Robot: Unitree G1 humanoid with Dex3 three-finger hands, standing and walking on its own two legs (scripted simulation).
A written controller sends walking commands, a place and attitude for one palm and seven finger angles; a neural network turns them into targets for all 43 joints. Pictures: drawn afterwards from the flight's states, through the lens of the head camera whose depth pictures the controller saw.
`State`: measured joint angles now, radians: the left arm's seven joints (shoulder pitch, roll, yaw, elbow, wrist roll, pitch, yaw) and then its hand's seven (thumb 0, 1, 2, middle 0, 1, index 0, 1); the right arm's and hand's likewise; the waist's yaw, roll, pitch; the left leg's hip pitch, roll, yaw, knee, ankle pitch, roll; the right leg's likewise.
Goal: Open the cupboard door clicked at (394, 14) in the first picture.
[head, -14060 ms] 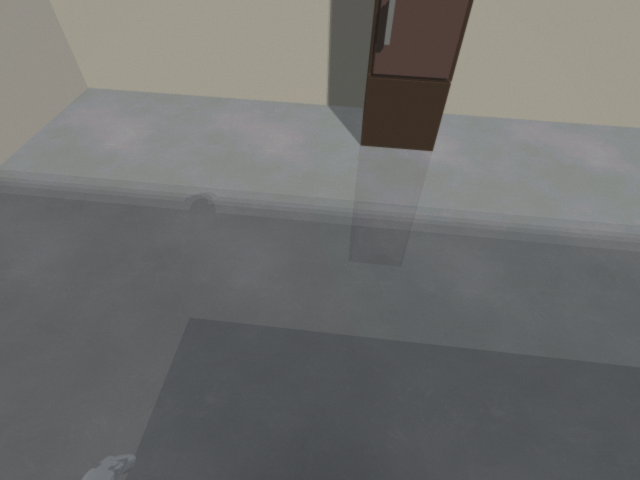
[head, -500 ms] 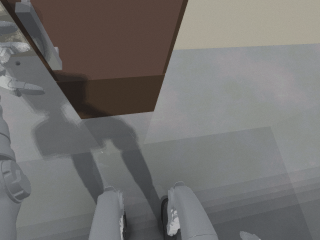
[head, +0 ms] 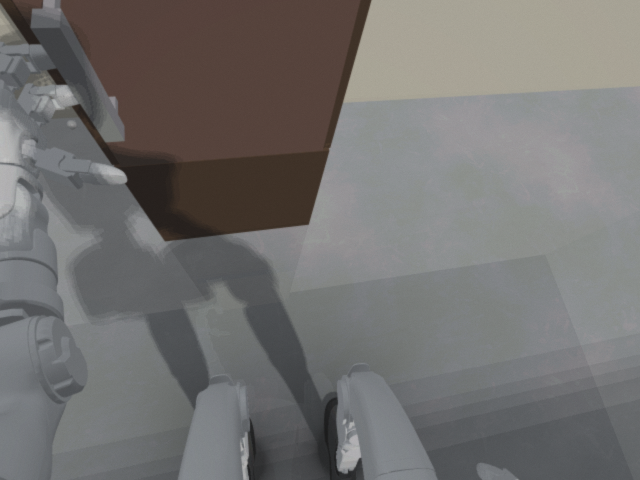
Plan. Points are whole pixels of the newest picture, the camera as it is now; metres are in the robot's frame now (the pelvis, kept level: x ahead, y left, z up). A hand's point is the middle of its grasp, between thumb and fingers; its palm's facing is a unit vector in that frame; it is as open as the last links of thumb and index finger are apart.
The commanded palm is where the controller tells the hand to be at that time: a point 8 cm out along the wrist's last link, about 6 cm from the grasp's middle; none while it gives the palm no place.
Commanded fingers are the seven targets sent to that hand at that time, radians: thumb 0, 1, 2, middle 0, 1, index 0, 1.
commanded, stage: slide the fingers in behind the handle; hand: left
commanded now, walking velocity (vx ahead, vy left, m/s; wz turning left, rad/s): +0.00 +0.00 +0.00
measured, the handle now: (87, 72) +0.58 +0.24 +0.04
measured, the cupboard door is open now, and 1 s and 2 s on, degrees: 0 0 3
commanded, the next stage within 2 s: close the thumb around the handle in 0.98 s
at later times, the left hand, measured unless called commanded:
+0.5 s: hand (78, 126) +0.51 +0.24 +0.04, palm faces +0.15 -0.99 -0.01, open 14.3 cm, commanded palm +0.49 +0.24 +0.04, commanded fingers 0.00 -0.50 0.30 -0.30 -1.20 -0.30 -1.20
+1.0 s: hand (110, 119) +0.52 +0.21 +0.04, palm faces +0.08 -1.00 +0.00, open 14.3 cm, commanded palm +0.50 +0.23 +0.04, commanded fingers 0.00 -0.50 0.30 -0.30 -1.20 -0.30 -1.20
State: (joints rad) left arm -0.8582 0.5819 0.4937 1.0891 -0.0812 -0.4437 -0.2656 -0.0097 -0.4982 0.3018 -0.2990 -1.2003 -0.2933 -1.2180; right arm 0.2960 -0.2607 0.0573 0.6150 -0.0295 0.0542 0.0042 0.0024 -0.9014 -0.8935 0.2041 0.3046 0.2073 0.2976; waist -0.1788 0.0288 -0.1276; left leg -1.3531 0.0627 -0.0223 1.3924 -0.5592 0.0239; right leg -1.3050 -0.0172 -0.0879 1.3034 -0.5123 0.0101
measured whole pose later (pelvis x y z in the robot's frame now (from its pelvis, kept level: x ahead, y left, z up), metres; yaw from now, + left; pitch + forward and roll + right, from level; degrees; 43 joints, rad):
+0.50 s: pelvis +0.01 +0.00 +0.01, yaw +1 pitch +29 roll -5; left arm -0.85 0.50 0.38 1.09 -0.11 -0.48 -0.18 -0.01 -0.50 0.30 -0.22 -1.21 -0.23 -1.20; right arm 0.30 -0.25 0.03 0.66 -0.04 0.06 0.02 0.00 -0.90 -0.89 0.20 0.30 0.21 0.30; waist -0.15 0.02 -0.14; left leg -1.31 0.04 -0.04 1.35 -0.56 0.02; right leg -1.25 -0.03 -0.10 1.26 -0.52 0.01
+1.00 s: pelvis +0.02 +0.01 +0.01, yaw +2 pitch +30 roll -6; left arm -0.88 0.44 0.32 1.11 -0.10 -0.51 -0.15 -0.01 -0.50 0.30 -0.21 -1.20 -0.22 -1.20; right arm 0.29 -0.24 0.03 0.66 -0.05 0.09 0.03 0.00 -0.90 -0.89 0.20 0.30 0.21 0.30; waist -0.16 0.03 -0.14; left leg -1.31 0.03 -0.04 1.35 -0.56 0.03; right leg -1.24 -0.04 -0.11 1.25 -0.53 0.02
